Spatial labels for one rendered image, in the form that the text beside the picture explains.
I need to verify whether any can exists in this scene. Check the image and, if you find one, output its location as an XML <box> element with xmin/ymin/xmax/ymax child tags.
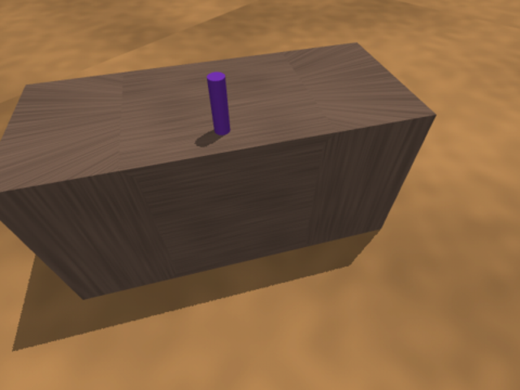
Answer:
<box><xmin>207</xmin><ymin>72</ymin><xmax>230</xmax><ymax>136</ymax></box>

